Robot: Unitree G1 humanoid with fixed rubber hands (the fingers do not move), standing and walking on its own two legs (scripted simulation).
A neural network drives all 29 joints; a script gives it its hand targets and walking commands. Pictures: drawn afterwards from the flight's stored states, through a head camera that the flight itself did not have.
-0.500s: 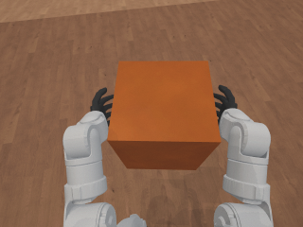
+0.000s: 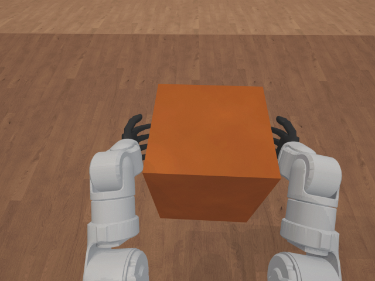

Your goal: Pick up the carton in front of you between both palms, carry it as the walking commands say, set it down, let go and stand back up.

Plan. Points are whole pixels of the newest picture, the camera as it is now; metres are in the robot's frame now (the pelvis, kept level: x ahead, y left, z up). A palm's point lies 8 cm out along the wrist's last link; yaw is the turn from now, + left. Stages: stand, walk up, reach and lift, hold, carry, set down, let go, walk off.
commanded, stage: carry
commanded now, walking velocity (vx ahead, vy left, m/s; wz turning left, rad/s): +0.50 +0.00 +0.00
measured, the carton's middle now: (206, 159) +0.36 +0.04 +0.08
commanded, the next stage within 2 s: none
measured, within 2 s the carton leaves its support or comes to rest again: neither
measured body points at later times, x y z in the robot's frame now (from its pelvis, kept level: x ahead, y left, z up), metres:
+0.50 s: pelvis +0.29 +0.03 +0.05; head +0.31 +0.04 +0.50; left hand +0.66 +0.14 +0.18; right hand +0.62 -0.16 +0.18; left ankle +0.28 +0.12 -0.68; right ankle +0.30 -0.08 -0.59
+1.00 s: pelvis +0.60 -0.01 +0.09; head +0.62 +0.01 +0.54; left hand +0.95 +0.17 +0.23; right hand +0.96 -0.13 +0.23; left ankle +0.72 +0.09 -0.59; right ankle +0.53 -0.10 -0.65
